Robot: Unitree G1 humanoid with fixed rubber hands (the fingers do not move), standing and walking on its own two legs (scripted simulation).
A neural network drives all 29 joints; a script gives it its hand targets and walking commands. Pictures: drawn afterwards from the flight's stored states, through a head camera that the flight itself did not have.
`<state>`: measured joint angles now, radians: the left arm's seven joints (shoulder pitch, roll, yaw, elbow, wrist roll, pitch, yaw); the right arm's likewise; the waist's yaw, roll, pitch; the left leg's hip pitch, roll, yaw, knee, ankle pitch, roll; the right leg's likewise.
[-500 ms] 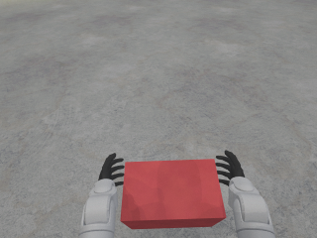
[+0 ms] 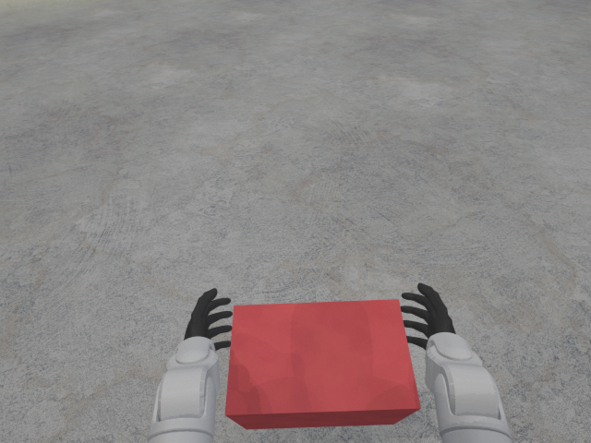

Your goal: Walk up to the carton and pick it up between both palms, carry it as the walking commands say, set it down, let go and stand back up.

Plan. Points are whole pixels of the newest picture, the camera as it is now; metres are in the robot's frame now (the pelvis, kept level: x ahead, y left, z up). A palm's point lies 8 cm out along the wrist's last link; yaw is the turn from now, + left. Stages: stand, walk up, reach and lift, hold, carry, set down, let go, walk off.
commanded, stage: carry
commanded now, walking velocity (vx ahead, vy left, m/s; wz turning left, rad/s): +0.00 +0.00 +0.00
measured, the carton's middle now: (318, 368) +0.28 +0.00 -0.06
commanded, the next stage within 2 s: none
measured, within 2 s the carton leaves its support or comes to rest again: neither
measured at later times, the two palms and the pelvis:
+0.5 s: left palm (199, 348) +0.27 +0.16 +0.02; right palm (437, 343) +0.27 -0.16 +0.03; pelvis +0.00 +0.00 +0.00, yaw +0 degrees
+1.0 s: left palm (180, 404) +0.18 +0.15 +0.08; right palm out of the picture +0.08 -0.15 +0.09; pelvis -0.11 +0.08 -0.01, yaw -19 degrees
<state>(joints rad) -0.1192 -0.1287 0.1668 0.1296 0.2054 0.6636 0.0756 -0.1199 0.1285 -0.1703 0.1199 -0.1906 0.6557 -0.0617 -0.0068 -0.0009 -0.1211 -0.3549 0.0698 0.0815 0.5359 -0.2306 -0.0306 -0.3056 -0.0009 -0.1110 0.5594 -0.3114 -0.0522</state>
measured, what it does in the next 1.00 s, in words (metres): walks backwards, turning right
